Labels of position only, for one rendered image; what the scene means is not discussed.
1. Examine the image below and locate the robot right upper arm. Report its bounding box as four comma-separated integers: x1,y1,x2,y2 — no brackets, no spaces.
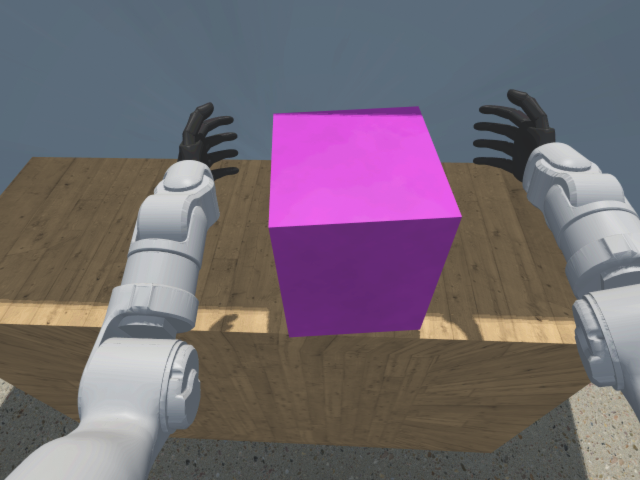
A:
572,284,640,423

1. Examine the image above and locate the robot left forearm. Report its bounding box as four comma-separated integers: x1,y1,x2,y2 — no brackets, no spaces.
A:
78,160,220,421

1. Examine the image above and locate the robot right hand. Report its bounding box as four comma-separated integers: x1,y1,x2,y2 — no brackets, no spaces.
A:
473,89,555,182

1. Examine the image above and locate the robot right forearm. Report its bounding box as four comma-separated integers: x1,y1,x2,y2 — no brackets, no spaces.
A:
522,142,640,300

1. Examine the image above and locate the robot left upper arm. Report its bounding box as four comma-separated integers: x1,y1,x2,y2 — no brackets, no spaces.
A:
5,337,201,480

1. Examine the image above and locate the pedestal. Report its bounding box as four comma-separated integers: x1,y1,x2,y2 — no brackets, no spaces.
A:
0,157,591,453

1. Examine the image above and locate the carton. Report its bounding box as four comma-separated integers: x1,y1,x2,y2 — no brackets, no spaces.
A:
268,106,462,337

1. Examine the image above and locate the robot left hand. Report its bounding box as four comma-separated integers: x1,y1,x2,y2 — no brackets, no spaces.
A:
177,102,239,181

